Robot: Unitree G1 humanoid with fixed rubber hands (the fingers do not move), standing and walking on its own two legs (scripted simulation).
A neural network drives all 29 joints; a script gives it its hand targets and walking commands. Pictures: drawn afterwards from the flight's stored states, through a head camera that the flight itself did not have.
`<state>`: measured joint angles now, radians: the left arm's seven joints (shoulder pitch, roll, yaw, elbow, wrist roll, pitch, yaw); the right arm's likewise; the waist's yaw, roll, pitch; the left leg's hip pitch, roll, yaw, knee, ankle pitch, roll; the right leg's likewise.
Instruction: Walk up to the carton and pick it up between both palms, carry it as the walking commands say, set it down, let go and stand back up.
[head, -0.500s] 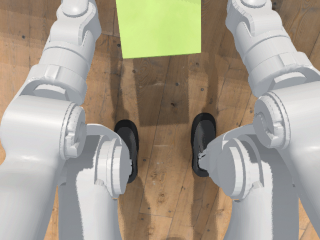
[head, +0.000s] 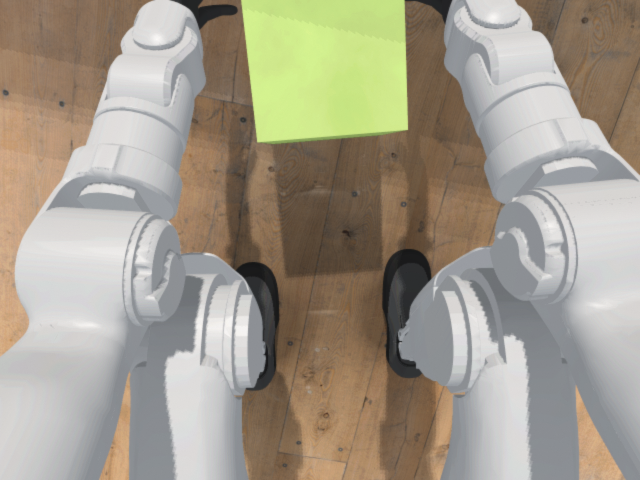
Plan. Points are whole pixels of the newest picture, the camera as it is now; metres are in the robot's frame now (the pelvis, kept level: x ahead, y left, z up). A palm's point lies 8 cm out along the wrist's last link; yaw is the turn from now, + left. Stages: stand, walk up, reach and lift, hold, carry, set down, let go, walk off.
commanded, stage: reach and lift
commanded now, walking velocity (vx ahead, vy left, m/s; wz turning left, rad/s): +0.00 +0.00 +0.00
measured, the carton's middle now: (319, 5) +0.57 +0.00 -0.26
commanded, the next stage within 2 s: none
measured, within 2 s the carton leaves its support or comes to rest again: leaves its support in 0.32 s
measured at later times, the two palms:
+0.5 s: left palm (192, 6) +0.54 +0.11 -0.15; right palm out of the picture +0.54 -0.14 -0.14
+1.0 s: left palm out of the picture +0.53 +0.11 -0.11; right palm out of the picture +0.53 -0.13 -0.09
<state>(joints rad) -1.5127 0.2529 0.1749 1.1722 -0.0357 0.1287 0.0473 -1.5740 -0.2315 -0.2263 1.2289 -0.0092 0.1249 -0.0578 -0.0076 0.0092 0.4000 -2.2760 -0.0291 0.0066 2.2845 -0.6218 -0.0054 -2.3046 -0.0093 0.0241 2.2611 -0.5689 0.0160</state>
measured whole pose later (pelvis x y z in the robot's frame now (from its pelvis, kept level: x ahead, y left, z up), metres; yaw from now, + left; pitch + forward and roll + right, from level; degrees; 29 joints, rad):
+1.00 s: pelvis -0.01 -0.01 +0.04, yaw +1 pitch +41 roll +0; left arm -1.36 0.09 0.30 0.89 0.09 0.28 0.27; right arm -1.36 -0.05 -0.39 0.83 -0.15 0.28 -0.15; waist -0.04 0.00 0.20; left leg -2.27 -0.07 -0.03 2.13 -0.57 -0.04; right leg -2.28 0.05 0.05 2.12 -0.54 0.05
